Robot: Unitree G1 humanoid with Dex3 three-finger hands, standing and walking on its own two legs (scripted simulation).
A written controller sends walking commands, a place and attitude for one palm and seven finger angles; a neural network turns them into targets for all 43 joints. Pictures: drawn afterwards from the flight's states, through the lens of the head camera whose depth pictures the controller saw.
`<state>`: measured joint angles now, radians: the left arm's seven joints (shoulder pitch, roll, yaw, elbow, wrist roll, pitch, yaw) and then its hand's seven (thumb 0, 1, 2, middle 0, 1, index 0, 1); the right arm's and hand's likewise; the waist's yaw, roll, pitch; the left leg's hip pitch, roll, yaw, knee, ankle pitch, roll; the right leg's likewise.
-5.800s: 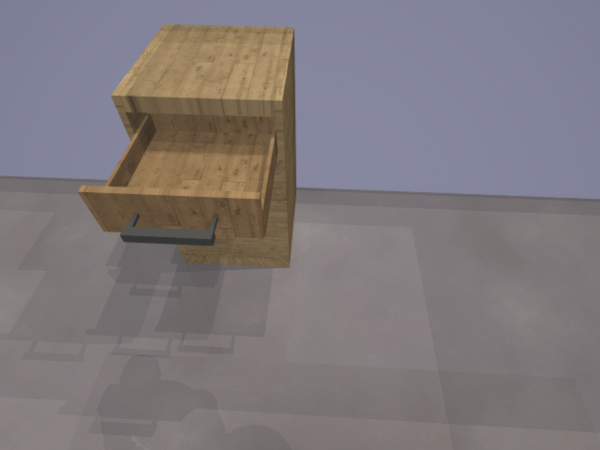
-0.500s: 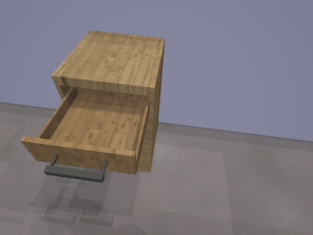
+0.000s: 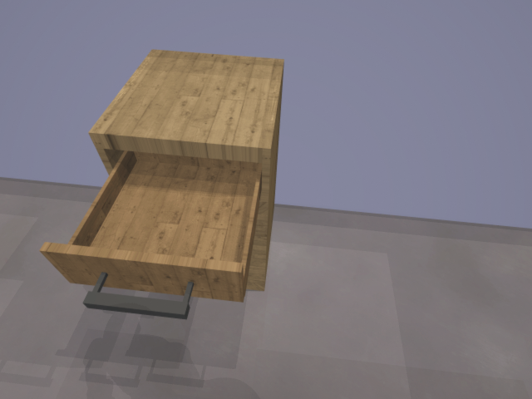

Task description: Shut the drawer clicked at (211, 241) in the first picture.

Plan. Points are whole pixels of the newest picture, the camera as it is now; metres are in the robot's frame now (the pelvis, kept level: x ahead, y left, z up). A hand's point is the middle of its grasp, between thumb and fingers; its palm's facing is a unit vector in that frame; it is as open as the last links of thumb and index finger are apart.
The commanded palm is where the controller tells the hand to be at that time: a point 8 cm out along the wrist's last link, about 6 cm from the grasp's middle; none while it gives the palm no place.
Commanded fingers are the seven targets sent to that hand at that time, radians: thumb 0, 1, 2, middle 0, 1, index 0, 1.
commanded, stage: shuffle to correct the standing spot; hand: left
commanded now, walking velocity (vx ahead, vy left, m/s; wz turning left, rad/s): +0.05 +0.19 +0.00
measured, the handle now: (141, 293) +0.32 +0.27 -0.13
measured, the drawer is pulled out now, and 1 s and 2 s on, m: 0.29 0.29 0.29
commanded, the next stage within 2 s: come to a stop and stand still in 0.12 s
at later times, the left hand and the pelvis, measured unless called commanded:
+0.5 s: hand out of the picture +0.01 +0.33 -0.21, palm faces +0.03 -0.96 -0.26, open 7.4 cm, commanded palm none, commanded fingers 0.00 0.90 0.90 -0.20 -0.30 -0.20 -0.30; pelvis +0.01 +0.12 -0.03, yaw -2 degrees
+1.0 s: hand out of the picture +0.11 +0.26 -0.17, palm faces -0.09 -0.97 -0.20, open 7.4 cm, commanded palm none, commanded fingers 0.00 0.90 0.90 -0.20 -0.30 -0.20 -0.30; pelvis +0.02 +0.09 +0.00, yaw -3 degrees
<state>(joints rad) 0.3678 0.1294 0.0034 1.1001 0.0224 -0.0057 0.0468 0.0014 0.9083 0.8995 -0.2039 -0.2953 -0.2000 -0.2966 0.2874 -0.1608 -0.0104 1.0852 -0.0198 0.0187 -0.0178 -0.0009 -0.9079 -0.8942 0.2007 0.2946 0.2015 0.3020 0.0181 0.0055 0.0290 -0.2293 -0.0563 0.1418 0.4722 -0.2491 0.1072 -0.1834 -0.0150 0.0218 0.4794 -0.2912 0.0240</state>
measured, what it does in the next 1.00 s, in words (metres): steps on the spot: left foot, then right foot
